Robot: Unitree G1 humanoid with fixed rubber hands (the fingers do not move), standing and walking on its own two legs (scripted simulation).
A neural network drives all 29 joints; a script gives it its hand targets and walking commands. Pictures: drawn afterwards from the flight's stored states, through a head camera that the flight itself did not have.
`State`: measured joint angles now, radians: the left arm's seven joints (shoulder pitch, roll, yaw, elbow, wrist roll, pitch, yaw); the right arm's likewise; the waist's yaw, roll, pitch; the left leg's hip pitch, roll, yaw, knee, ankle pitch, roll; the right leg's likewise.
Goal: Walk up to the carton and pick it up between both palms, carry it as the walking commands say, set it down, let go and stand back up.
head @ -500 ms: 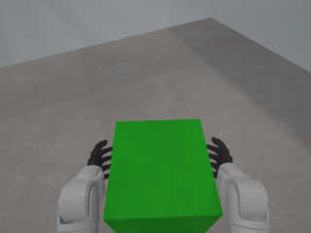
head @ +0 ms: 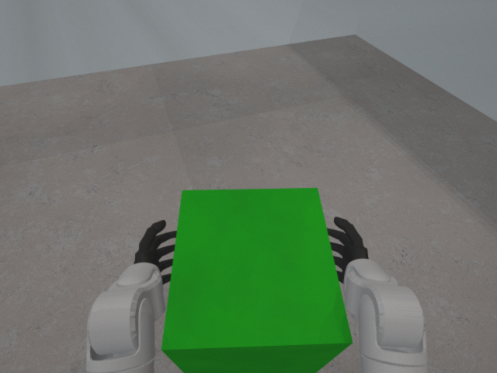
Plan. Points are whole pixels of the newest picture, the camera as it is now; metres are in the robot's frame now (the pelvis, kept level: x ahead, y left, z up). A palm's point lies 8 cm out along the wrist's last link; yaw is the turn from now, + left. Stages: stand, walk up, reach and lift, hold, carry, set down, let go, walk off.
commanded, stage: carry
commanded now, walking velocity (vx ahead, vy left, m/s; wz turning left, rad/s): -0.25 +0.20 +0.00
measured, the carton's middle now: (251, 290) +0.27 +0.02 +0.02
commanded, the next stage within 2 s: none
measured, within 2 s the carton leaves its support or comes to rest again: neither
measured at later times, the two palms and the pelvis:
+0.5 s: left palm out of the picture +0.08 +0.28 +0.07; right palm out of the picture +0.09 -0.01 +0.08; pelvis -0.18 +0.13 +0.00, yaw -1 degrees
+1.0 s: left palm out of the picture -0.07 +0.36 +0.10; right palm out of the picture -0.10 +0.07 +0.09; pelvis -0.36 +0.24 +0.01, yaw -2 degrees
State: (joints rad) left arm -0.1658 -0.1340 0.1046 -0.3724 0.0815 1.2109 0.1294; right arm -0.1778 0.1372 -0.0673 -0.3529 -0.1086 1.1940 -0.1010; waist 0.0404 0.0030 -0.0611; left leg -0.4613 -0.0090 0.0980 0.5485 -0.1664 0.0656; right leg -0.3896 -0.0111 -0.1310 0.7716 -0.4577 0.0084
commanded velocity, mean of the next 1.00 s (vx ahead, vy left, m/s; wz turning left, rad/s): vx -0.25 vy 0.20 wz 0.00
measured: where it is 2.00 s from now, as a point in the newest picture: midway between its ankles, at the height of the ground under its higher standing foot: outside the picture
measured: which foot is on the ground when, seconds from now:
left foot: down 0.00-0.04, up 0.06-0.38, down 0.40-0.72, up 0.74-1.00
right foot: up 0.00-0.00, down 0.02-0.40, up 0.42-0.70, down 0.72-1.00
